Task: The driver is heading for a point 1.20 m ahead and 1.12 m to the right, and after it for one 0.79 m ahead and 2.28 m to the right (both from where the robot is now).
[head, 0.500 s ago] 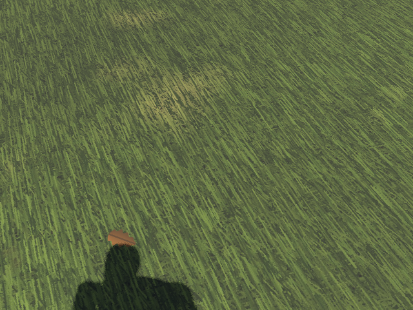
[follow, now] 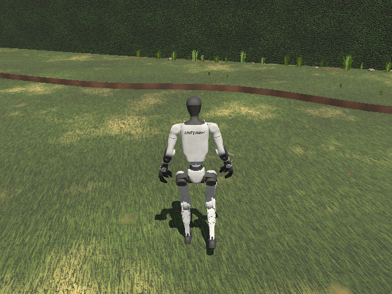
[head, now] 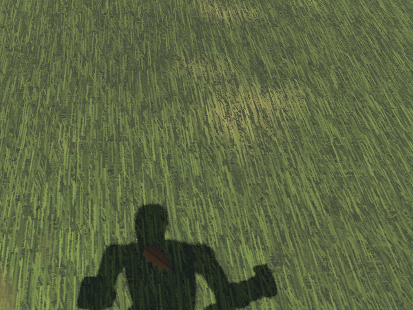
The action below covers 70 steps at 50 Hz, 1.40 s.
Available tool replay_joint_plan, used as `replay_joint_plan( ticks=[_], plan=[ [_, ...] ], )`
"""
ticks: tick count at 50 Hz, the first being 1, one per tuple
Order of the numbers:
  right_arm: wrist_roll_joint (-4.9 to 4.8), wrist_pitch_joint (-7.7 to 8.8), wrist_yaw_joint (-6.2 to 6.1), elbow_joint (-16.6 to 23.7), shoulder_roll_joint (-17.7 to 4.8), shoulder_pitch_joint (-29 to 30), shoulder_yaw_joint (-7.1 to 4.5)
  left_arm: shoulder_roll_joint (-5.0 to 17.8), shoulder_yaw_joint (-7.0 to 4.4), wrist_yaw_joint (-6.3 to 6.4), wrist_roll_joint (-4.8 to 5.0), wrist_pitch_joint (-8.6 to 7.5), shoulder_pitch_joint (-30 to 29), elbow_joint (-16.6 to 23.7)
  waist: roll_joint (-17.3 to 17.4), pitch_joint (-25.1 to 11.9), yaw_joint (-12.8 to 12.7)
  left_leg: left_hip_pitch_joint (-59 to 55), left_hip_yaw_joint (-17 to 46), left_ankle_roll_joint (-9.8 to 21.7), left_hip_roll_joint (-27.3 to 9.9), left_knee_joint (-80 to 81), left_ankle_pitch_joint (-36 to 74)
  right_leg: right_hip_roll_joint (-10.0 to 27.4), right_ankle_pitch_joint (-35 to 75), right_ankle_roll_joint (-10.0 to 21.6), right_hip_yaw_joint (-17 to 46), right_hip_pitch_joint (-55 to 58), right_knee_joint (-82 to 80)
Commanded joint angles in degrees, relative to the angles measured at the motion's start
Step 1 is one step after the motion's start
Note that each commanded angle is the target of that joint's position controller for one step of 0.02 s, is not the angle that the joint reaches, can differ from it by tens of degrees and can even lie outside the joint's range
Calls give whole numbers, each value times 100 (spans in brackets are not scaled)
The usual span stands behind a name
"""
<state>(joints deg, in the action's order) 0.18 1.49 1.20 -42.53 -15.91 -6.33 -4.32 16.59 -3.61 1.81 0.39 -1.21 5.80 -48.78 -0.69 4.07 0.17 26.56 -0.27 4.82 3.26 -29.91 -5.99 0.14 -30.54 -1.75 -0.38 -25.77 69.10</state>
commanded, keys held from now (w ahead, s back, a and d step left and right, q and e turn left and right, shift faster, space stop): e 1.00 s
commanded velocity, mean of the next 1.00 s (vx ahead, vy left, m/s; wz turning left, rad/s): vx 0.02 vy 0.00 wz -0.39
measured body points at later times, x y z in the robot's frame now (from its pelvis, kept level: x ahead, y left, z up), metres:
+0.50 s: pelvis +0.04 -0.04 +0.02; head +0.07 -0.08 +0.46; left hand +0.15 +0.23 -0.10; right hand +0.17 -0.35 -0.10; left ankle +0.06 +0.08 -0.66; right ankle +0.01 -0.14 -0.73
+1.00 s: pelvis +0.05 -0.02 +0.02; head +0.09 -0.03 +0.46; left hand +0.31 +0.17 -0.09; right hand +0.04 -0.33 -0.08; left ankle +0.10 +0.09 -0.73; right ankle -0.02 -0.15 -0.66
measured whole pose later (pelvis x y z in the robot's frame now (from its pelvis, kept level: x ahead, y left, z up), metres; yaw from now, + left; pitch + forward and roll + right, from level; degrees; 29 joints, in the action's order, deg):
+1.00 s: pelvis +0.05 -0.02 +0.02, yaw -29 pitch +2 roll +0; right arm 0.8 -0.2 -2.7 -43.6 -14.7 -7.9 -3.9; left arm 19.0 -5.7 1.1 1.2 3.5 10.0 -40.4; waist -2.0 3.2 0.4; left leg 12.9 -4.5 0.6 -2.3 -23.3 -12.4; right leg 1.3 -22.5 -5.5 2.3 -29.6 57.4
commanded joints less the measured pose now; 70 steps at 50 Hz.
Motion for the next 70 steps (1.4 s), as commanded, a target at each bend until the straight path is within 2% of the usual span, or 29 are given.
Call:
replay_joint_plan(
  ticks=[1,3,6,10,16,17,18,19,20,22,24,28,35,36,37,38,39,40,42,44,50,56,57,58,59,60,61,64,70],
  plan=[
    [36,18,-93,380,-412,36,-47,575,-156,62,-28,141,518,93,321,-1306,-148,-1186,1492,1022,-1531,1075,1484,439,461,-67,321,-356,-92],
    [174,39,-131,283,-363,96,-6,355,-105,77,-4,189,751,-13,617,-1247,-242,-741,1081,1005,-1347,1231,1373,439,682,-137,243,175,-801],
    [226,66,-213,99,-394,65,9,228,-20,79,3,187,624,-62,737,-1269,-118,-743,830,927,-1365,1337,801,494,1005,-180,217,626,-1911],
    [141,-49,-328,51,-745,90,-76,587,-109,54,62,229,334,105,791,-973,50,-1043,1139,934,-1703,1471,-472,395,866,-114,78,365,-2161],
    [-101,-210,-445,11,-730,211,-128,377,-117,-74,16,219,909,-34,644,-888,-275,-1403,689,511,-1679,740,390,110,1625,325,-298,1013,-3891],
    [-144,-222,-449,-15,-628,95,-132,604,-164,-92,-55,223,979,-3,250,-773,-257,-1143,343,117,-1369,129,143,406,2262,607,302,1219,-4557],
    [25,-203,-422,149,-333,47,-90,1184,-292,-31,-48,224,965,84,-1134,-755,70,-183,-485,-424,-581,-1195,-888,1530,3662,1179,1887,1649,-4811],
    [56,-147,-432,373,-350,742,-91,1315,-321,-52,-114,184,975,191,-1747,-448,-329,861,-338,-628,160,-1956,-2646,2147,4340,1975,2896,1720,-5204],
    [36,-125,-414,409,-459,927,-149,1173,-298,-49,-248,79,1085,226,-1180,-576,-407,1075,181,-635,44,-2971,-2919,2054,4338,2073,2848,1831,-5192],
    [-12,-169,-412,186,-439,549,-200,1041,-310,1,-73,-21,616,363,-578,-677,-108,1247,399,-685,-151,-3331,-2296,1516,4509,1519,2066,2049,-4888],
    [7,-167,-430,210,-424,574,-205,840,-266,59,72,23,529,426,-549,-805,-58,1118,408,-787,-206,-3124,-1896,1325,4798,1382,1869,2152,-4780],
    [-79,-74,-372,287,-237,752,-118,947,-344,137,68,169,763,474,-706,-975,-203,697,345,-884,-113,-1815,-1481,1103,4715,1346,1843,2396,-4629],
    [-128,34,-201,129,-541,116,-195,1018,-372,96,151,330,200,844,-987,-923,80,-1015,271,-740,25,559,-618,803,3924,1125,2480,1692,-4376],
    [-95,50,-193,62,-646,-63,-239,916,-338,118,148,339,189,901,-855,-957,125,-1562,335,-636,-174,1030,-15,598,3326,912,2423,1397,-4183],
    [4,38,-223,67,-977,-273,-319,649,-259,123,55,340,371,949,-100,-1202,48,-2405,1114,-297,-1133,1061,651,203,2021,623,2035,678,-3321],
    [138,-30,-257,139,-1370,-166,-371,366,-197,84,29,276,713,1041,1501,-1099,-277,-2815,2507,577,-2344,1015,2379,-783,-530,266,1118,-610,-2235],
    [247,-7,-239,200,-1191,-180,-329,848,-325,53,-9,207,758,1041,1513,-1154,-159,-2470,3094,1276,-2991,1168,2381,-419,-942,32,1017,-913,-862],
    [220,25,-253,303,-856,93,-231,1224,-459,35,74,221,732,925,937,-945,-217,-2189,2477,1180,-2631,1171,1943,-217,-486,-44,1021,-896,-229],
    [65,15,-288,380,-598,489,-152,1093,-479,65,68,365,762,801,736,-653,-294,-1898,1456,700,-1941,1154,1170,-87,257,-215,834,-975,110],
    [59,-31,-354,326,-648,361,-133,815,-394,20,85,412,581,961,838,-520,-175,-1732,932,709,-1725,1256,1236,-53,686,-343,565,-962,66],
    [41,-133,-413,265,-1030,-41,-256,508,-206,-136,62,370,68,1471,1032,-830,169,-2279,436,846,-2003,1219,1430,284,820,-371,120,-506,-1709],
    [-188,-150,-279,259,-1193,70,-314,622,-296,-296,71,460,533,1514,1051,-802,-110,-1898,-12,401,-2094,576,1061,46,1626,152,-440,861,-3749],
    [-201,-142,-259,163,-1035,-136,-278,710,-357,-269,58,463,788,1426,831,-850,-174,-1578,-251,88,-1922,100,643,-93,2111,338,-387,1473,-4300],
    [-62,-132,-219,102,-756,-413,-206,1140,-497,-195,66,443,1058,1408,-214,-942,-151,-635,-775,-421,-1478,-1110,-469,480,3675,654,594,2444,-4662],
    [274,-134,-198,411,-387,-261,-49,1729,-560,-105,10,398,1041,1637,-1887,-941,23,1076,-842,-946,-675,-2914,-3427,2023,6000,1590,2719,3041,-4496],
    [100,-108,-257,581,-705,246,-141,1583,-510,-203,-202,238,1216,1690,-1369,-1463,-489,1255,143,-925,-430,-3853,-3520,2354,5382,2403,3165,2590,-4822],
    [-58,-128,-292,595,-883,390,-201,1435,-452,-232,-204,123,983,1657,-933,-1105,-358,1353,321,-830,-543,-4118,-3018,1977,4672,2153,2642,2363,-4934],
    [38,-184,-379,422,-947,126,-270,1032,-306,-111,19,123,278,1722,-624,-800,27,1082,404,-798,-625,-3783,-1783,1256,3875,1467,1872,1748,-4947],
    [5,-145,-331,491,-664,180,-177,1057,-298,11,-3,164,457,1760,-663,-931,-42,817,469,-952,-367,-2564,-1267,1036,3428,1486,2018,1905,-4919]
  ],
)
Velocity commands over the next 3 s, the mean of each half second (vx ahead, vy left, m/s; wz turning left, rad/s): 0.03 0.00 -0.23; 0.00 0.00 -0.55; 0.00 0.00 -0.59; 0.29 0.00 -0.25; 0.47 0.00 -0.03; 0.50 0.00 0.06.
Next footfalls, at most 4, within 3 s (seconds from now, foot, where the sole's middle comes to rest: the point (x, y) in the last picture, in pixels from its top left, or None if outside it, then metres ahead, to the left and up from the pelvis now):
0.34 right None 0.05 -0.15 -0.76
0.74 left None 0.14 0.07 -0.76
1.16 right None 0.00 -0.17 -0.76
1.64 left None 0.16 -0.02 -0.76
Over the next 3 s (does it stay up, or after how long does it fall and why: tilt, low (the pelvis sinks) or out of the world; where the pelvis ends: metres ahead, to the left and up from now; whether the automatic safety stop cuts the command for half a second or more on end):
stays up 0.44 -0.59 0.02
